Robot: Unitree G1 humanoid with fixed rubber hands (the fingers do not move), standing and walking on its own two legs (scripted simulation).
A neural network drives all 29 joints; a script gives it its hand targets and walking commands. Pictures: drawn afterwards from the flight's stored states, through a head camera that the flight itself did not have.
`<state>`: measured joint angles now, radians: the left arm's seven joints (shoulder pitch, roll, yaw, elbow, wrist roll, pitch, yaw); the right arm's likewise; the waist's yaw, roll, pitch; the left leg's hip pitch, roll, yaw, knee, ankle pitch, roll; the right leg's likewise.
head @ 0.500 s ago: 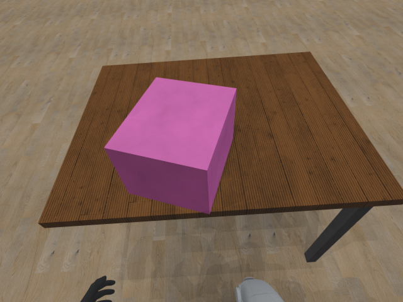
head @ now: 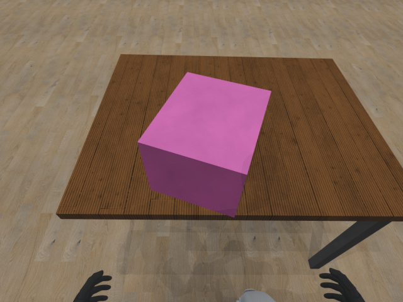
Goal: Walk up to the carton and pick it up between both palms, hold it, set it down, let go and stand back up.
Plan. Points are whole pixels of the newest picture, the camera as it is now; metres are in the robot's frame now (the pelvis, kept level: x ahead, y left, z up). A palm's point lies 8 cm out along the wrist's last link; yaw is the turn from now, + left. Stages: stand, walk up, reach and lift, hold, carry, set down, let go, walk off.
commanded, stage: walk up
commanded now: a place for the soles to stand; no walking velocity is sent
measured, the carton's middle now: (209, 141) +0.50 +0.01 +0.00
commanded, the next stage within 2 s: none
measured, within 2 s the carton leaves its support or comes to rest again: neither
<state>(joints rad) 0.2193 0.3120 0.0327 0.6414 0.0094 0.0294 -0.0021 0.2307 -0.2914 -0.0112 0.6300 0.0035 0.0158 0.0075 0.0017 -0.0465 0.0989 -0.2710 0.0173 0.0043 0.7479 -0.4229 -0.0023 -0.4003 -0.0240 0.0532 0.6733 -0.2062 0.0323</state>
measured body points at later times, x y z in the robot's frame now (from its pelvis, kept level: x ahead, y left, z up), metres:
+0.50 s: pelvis +0.00 -0.02 +0.01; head +0.02 -0.04 +0.46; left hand +0.14 +0.25 -0.08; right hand +0.12 -0.29 -0.10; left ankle -0.01 +0.12 -0.71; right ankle +0.09 -0.15 -0.71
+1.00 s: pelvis +0.01 -0.02 +0.00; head +0.02 -0.03 +0.45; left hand +0.17 +0.24 -0.09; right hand +0.09 -0.31 -0.10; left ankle -0.01 +0.12 -0.71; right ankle +0.09 -0.15 -0.71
